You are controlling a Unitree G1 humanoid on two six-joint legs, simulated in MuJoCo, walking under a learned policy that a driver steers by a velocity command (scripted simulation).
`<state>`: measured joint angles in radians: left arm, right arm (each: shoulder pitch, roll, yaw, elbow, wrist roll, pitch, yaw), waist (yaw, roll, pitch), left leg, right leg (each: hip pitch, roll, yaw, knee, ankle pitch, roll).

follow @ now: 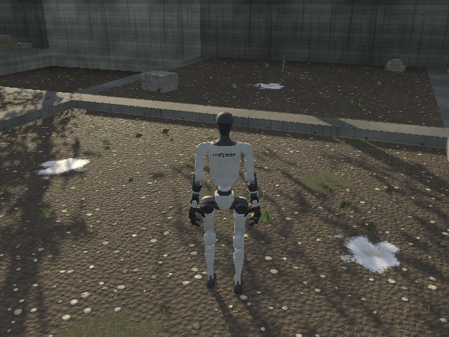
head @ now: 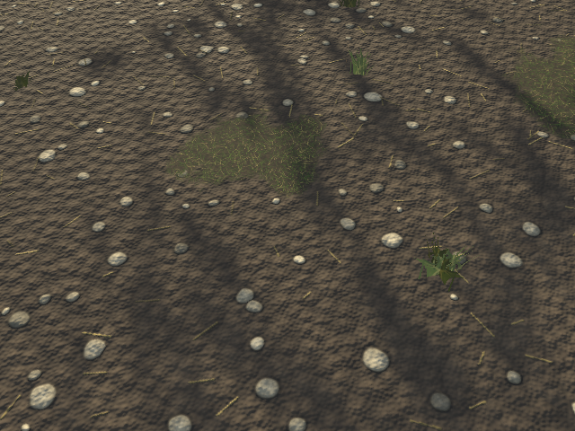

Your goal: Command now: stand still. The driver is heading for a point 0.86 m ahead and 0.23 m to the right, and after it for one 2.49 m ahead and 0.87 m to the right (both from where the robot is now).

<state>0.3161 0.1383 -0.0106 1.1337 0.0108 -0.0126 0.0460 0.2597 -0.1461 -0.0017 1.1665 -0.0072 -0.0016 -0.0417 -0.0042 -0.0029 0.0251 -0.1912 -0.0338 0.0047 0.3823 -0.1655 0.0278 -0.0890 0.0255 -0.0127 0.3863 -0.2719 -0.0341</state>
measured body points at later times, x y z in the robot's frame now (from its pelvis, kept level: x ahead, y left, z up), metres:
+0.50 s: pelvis +0.11 +0.05 -0.01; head +0.12 +0.07 +0.44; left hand +0.06 +0.28 -0.17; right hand +0.12 -0.20 -0.15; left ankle +0.10 +0.12 -0.74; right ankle +0.00 -0.08 -0.68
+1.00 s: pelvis +0.37 +0.01 -0.02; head +0.40 +0.01 +0.43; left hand +0.51 +0.24 -0.17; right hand +0.35 -0.24 -0.16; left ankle +0.28 +0.15 -0.63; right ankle +0.41 -0.02 -0.74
